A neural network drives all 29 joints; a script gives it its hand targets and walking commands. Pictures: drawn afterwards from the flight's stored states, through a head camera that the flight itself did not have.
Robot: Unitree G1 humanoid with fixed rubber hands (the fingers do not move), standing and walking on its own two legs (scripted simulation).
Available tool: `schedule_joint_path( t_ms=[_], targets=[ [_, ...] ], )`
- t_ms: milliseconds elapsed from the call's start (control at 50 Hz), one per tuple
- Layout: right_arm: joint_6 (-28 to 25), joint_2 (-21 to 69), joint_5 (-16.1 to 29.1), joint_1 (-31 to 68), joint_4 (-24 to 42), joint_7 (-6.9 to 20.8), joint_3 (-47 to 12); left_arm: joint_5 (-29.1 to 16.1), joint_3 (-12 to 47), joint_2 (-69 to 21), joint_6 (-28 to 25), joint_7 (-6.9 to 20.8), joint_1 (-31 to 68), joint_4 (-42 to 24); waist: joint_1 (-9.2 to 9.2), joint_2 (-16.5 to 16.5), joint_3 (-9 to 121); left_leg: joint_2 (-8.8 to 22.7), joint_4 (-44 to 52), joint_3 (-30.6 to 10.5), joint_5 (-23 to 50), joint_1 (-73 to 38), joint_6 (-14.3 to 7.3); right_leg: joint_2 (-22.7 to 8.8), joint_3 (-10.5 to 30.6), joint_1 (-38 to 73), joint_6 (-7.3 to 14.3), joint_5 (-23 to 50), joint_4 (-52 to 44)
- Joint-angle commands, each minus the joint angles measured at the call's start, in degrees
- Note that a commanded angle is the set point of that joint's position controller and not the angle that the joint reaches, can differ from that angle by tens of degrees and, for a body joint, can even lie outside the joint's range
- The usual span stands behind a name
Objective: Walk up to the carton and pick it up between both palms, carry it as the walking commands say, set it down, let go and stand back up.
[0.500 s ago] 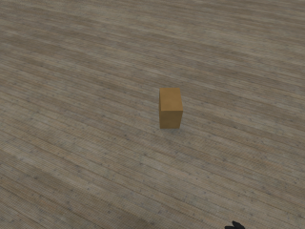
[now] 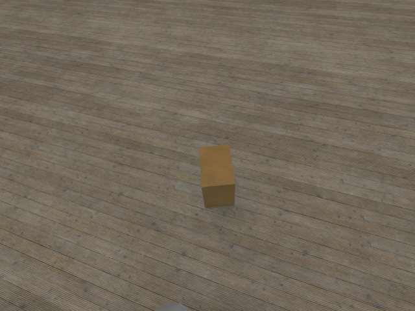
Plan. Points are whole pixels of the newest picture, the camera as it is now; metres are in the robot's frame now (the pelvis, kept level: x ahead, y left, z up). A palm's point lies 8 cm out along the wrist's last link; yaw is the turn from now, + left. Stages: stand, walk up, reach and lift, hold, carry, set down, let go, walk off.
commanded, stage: walk up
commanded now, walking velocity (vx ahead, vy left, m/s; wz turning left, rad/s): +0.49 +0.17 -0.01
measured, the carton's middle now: (216, 176) +0.80 +0.03 -0.66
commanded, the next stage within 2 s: none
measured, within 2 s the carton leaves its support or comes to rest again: neither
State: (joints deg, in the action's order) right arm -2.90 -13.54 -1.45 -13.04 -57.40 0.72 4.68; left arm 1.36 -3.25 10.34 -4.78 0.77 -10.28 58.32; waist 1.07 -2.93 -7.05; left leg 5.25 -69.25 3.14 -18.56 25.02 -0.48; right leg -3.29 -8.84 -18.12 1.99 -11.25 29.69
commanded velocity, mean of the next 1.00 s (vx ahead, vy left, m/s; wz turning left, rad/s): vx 0.30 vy -0.02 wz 0.00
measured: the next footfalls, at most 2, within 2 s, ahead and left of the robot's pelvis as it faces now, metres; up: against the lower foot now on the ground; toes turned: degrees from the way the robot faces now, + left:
left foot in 0.34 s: +0.28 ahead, +0.20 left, +0.00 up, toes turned +10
right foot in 0.80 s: +0.38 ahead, -0.09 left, +0.00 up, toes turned -8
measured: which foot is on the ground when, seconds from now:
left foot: up 0.00-0.32, down 0.34-0.80, up 0.82-1.00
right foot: down 0.00-0.34, up 0.36-0.78, down 0.80-1.00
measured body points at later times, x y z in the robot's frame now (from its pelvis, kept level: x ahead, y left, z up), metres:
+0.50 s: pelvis +0.22 +0.08 +0.00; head +0.25 +0.11 +0.45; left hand +0.21 +0.32 -0.17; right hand +0.30 -0.15 -0.13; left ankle +0.24 +0.19 -0.73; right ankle +0.14 -0.06 -0.66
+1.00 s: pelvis +0.34 +0.00 +0.01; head +0.37 -0.03 +0.46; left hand +0.36 +0.23 -0.13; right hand +0.38 -0.22 -0.16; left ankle +0.29 +0.15 -0.67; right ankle +0.34 -0.09 -0.73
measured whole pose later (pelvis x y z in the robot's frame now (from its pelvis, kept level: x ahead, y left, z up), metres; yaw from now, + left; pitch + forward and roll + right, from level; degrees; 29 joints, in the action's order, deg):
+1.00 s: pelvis +0.34 +0.00 +0.01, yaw +1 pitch +0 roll +1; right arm 0.0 -10.7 -1.3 -13.1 -60.5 -0.4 4.2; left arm 1.0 -2.2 6.8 -4.0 -1.0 -13.7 61.3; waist 1.1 -3.3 -3.1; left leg 4.3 -53.9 3.8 -23.1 21.4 1.5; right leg -2.9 -8.7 -11.0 1.9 -12.9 24.0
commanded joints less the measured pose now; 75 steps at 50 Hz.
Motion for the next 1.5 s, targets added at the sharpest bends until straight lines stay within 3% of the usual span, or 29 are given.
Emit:
schedule_joint_path(
  t_ms=[0, 100, 180, 240, 260, 280, 300, 320, 360, 380, 400, 540, 660, 720, 740, 760, 780, 800, 840, 920, 960, 980, 1040, 1080, 1120, 1160, 1200, 1240, 1480],
  targets=[
    [2.2, -1.9, -0.6, -1.5, 2.3, 0.5, 0.4, 0.2, -1.3, 8.8, -1.1, -1.1, -12.9, 1.4, 1.46, 10.1, 7.8, 4.2, 6.9, -3.7, 4.8, 8.6, 1.2, -19.7, 18.6, 13.2, 7.0, 14.9, -16.6],
    [3.4, -0.1, -0.1, 9.7, 6.1, 2.8, -1.0, 0.4, -0.7, 8.4, -0.7, -1.4, -13.4, 1.2, 2.02, 11.1, -0.4, 3.1, 23.6, 0.2, 11.2, 6.6, 2.1, -17.7, 12.9, 6.6, 5.5, 0.5, -22.8],
    [2.5, -0.6, 0.0, 14.8, 8.3, 3.5, -1.3, 0.2, -1.1, 9.0, 0.0, -1.1, -15.3, 2.1, 3.51, 11.2, -1.4, 1.7, 35.2, 3.3, 12.3, 2.2, 2.4, -17.2, 11.4, 9.2, 4.4, -1.0, -23.0],
    [1.3, -1.7, -0.8, 9.3, 5.9, 2.5, -1.1, -0.2, -1.2, 8.4, 0.7, -0.3, -14.8, 3.2, 0.79, 14.7, 4.7, -1.5, 41.6, 6.4, 9.2, -10.4, 1.7, -10.1, 3.7, 10.1, 2.5, 1.4, -13.0],
    [0.6, -3.9, -1.0, 3.9, 3.6, 1.6, -0.5, -0.5, -0.9, 7.4, 0.9, -0.3, -16.3, 4.3, -1.44, 10.5, 8.7, -2.8, 41.6, 6.5, 9.1, -20.2, 1.4, -7.6, 1.3, 7.8, 1.4, 9.9, -3.0],
    [-0.2, -7.0, -1.1, -3.7, 0.7, 0.7, 1.1, -1.2, -0.9, 7.3, 0.6, -0.5, -16.8, 4.0, -4.36, 2.3, 11.4, 1.2, 41.8, 1.8, 11.4, -29.7, -0.2, -6.6, 0.8, 1.5, 0.1, 9.5, 6.7],
    [-0.7, -12.6, -1.4, -12.9, -0.8, -0.4, 2.7, -1.6, -0.5, 4.3, 0.4, -0.5, -18.3, 1.3, -7.49, -13.5, 17.8, 17.4, 46.9, -16.9, 21.3, -41.6, -5.0, -2.2, -0.9, -10.1, -3.1, -14.4, 23.7],
    [-0.8, -13.2, -0.8, -14.4, -1.3, -1.0, 2.6, -1.7, -0.5, 4.2, 0.4, -1.0, -16.9, -0.2, -7.12, -14.3, 17.4, 24.1, 49.8, -25.3, 36.4, -40.5, -9.2, -1.5, 3.3, -16.4, -3.2, -26.1, 32.7],
    [-1.1, -9.9, -0.8, -8.0, -0.6, -1.2, 0.6, -1.1, -0.5, 2.8, 1.5, -1.1, -13.0, 0.6, -4.45, -6.3, 12.5, 22.1, 50.7, -18.5, 40.0, -30.8, -10.3, -3.3, 7.0, -16.2, -3.7, -18.2, 38.4],
    [-1.3, -8.3, -0.4, -9.1, -1.3, -1.5, 0.4, -1.0, -1.0, 4.0, 2.3, -1.2, -14.5, 3.2, -3.62, 0.1, 13.5, 22.5, 48.0, -17.8, 49.0, -29.5, -7.9, -3.4, 9.8, -14.5, -4.3, -16.3, 39.0],
    [-1.5, -6.7, 0.0, -7.5, -1.1, -1.8, -0.2, -1.1, -1.0, 2.7, 2.8, -0.9, -15.9, 3.7, -2.05, -0.8, 11.9, 19.6, 46.5, -13.7, 59.0, -26.7, -5.4, -3.6, 10.4, -13.6, -4.4, -14.3, 37.7],
    [-1.7, -4.2, -0.8, -4.7, -1.3, -2.1, 0.0, -0.5, -0.4, 2.3, 6.3, 0.6, -5.3, -0.1, -0.94, -11.8, 3.6, 14.7, 53.9, -4.0, 39.8, -13.0, -6.9, -3.5, 6.2, -9.3, -4.7, -7.0, 20.7],
    [0.0, -6.6, -0.5, -6.6, -3.2, -2.1, 0.9, -0.3, 0.0, 3.1, 5.8, 1.8, -0.8, -2.0, -1.86, -9.9, 6.6, 14.6, 52.2, -3.1, 23.7, -12.7, -6.1, -2.6, 4.4, -0.8, -3.1, -4.5, 7.9],
    [0.7, -5.7, 0.2, -7.6, -3.0, -1.6, 0.7, 0.2, -0.4, 3.5, 4.5, 1.2, -4.4, 0.4, 0.06, -4.1, 5.6, 11.3, 46.6, -0.8, 9.2, -6.1, -4.3, -0.2, 1.4, 10.8, -2.4, -1.1, -1.1],
    [0.6, -2.8, 0.2, -8.3, -2.8, -1.0, -0.2, 0.0, -1.1, 6.6, 3.5, 0.5, -9.2, 1.6, 2.03, 2.0, 8.4, 6.6, 37.2, 2.7, 2.4, -1.9, -2.0, -3.2, 5.2, 19.4, -1.3, 0.5, -5.5],
    [1.0, 1.8, 0.3, -10.7, -2.5, -1.2, -1.3, 0.9, -2.1, 12.4, 2.0, -0.1, -15.2, 1.6, 5.04, 20.7, 13.7, -2.1, 18.2, 8.1, -17.6, 6.9, 0.5, -21.8, 26.4, 27.4, 2.0, 1.4, -14.6],
    [2.0, 2.4, -0.6, -10.2, -2.3, -1.9, -1.1, 0.8, -2.7, 14.0, 1.8, -1.0, -15.0, 2.4, 3.99, 20.6, 12.2, -0.5, 10.4, 0.0, -17.4, 7.9, 0.5, -26.1, 32.3, 21.8, 4.9, 7.2, -17.4],
    [2.4, 1.7, -0.6, -7.9, -2.0, -1.6, -0.3, 0.4, -1.7, 9.4, 1.7, -1.2, -12.4, 2.9, 3.06, 14.5, 9.9, 1.3, 9.1, -0.5, -11.9, 7.3, 1.2, -22.2, 25.8, 19.2, 5.4, 6.1, -17.5],
    [1.8, 0.8, -0.4, -5.2, -0.9, -0.8, -0.2, -0.2, -1.2, 7.4, 1.1, -1.8, -8.2, 1.9, 1.49, 15.8, 5.9, 2.0, 9.6, -2.4, -6.6, 5.5, 1.2, -16.3, 19.0, 13.4, 4.5, 16.5, -16.6],
    [3.3, 1.9, 0.5, -7.9, -4.4, -1.5, -0.2, -0.9, -0.1, 4.8, -0.2, -2.5, -4.7, 2.4, -1.82, 14.2, 5.4, -0.6, 17.3, -1.0, -3.3, -3.0, 2.3, -12.3, 7.5, 11.5, 4.1, 48.4, -10.6],
    [3.8, 1.6, 0.9, -4.7, -2.9, -2.0, -0.8, -0.7, 0.3, 4.5, -0.1, -2.8, -6.3, 2.8, -1.12, 13.2, 5.1, -2.5, 25.5, -0.2, -2.7, -4.2, 1.7, -11.3, 6.7, 12.7, 3.9, 47.9, -10.4],
    [4.7, 2.3, 1.3, -5.7, -3.5, -2.5, -1.1, -1.0, 1.3, 3.4, 0.3, -2.9, -7.4, 3.0, -1.77, 11.8, 4.0, -3.3, 27.6, -1.3, -3.3, -6.8, 1.2, -11.9, 8.1, 11.9, 3.8, 56.5, -9.0],
    [4.8, 2.4, 1.5, -1.6, -1.9, -2.8, -2.0, -1.0, 0.4, 5.5, 1.7, -3.1, -7.1, 3.1, -1.47, 12.0, 7.7, -4.6, 40.2, 0.5, 4.2, -12.5, 0.8, -10.8, 8.1, 13.9, 4.0, 47.2, -8.1],
    [4.8, 1.6, 1.6, -4.1, -2.5, -3.2, -2.3, -1.6, 0.3, 4.5, 2.5, -2.9, -6.6, 3.6, -3.45, 8.3, 8.8, -2.9, 47.9, -0.5, 17.7, -20.7, 0.1, -10.2, 7.9, 9.8, 2.0, 29.7, -8.8],
    [4.3, -2.1, 1.3, -1.6, -2.4, -3.5, -1.7, -2.2, 0.4, 3.1, 3.4, -2.8, -7.5, 3.7, -1.92, 3.1, 9.6, 3.0, 47.8, -4.0, 27.9, -24.7, -0.4, -5.5, 5.8, 7.2, -0.4, 8.0, -11.1],
    [3.9, -3.3, 1.1, 1.6, -1.3, -3.4, -1.9, -1.8, 1.3, -0.7, 4.8, -2.7, -10.7, 4.6, -0.44, -2.1, 7.2, 6.1, 48.6, -7.1, 20.8, -22.4, -1.7, -4.9, 6.9, 4.8, -1.3, -3.2, -13.1],
    [4.0, 0.1, 1.1, 4.8, -1.9, -2.9, -3.0, -1.3, 1.0, 2.0, 5.1, -3.3, -9.2, 5.8, -0.97, -4.2, 2.6, 2.3, 51.3, -5.1, 14.2, -15.7, -1.6, -4.5, 6.5, 9.4, -1.5, 2.3, -13.5],
    [3.2, -0.2, 1.2, 2.6, -3.1, -3.2, -2.9, -1.3, 0.1, 4.6, 4.5, -3.2, -9.2, 6.1, -0.7, -1.2, 6.4, 1.8, 51.8, -4.6, 18.3, -18.0, -1.4, -5.2, 6.1, 13.2, -1.7, 4.5, -13.0],
    [1.5, -0.4, 1.8, -1.1, -4.8, -3.1, -3.1, -1.1, 1.3, 1.5, 5.5, -3.4, -7.6, 8.0, -0.44, 2.4, 2.1, 2.8, 54.0, -5.5, 14.1, -13.3, -1.3, -4.3, 6.1, 13.6, -2.3, 3.4, -13.3]
  ],
)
